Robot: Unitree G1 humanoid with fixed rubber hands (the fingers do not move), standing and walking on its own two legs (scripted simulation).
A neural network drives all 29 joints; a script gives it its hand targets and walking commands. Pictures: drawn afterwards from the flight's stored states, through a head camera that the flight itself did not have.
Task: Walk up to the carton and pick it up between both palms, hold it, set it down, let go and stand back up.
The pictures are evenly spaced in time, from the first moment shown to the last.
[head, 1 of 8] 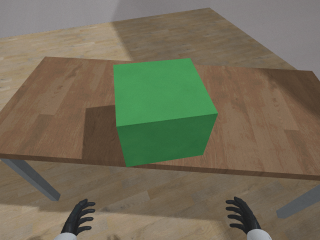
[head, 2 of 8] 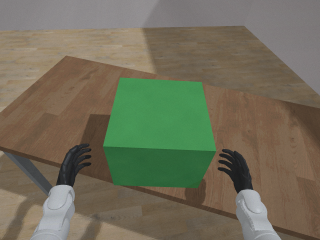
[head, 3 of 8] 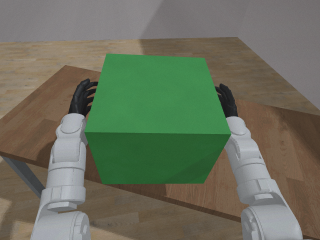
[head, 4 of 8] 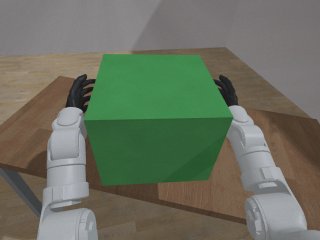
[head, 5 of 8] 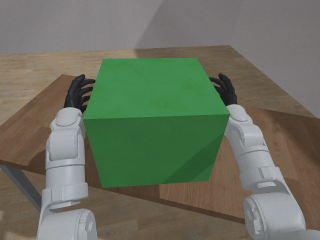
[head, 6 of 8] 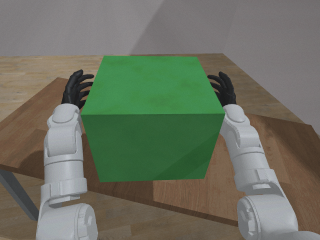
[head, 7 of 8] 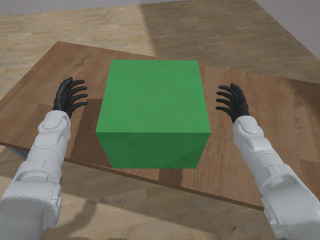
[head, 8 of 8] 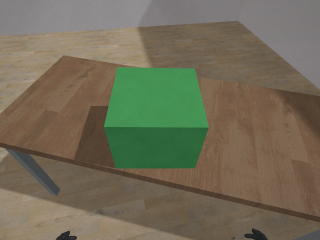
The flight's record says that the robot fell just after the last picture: no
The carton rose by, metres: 0.19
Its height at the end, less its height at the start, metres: +0.00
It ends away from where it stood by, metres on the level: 0.02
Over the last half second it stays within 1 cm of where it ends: yes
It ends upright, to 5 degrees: yes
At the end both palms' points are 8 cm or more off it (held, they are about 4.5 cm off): yes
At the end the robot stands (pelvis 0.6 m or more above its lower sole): yes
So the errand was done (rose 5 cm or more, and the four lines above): yes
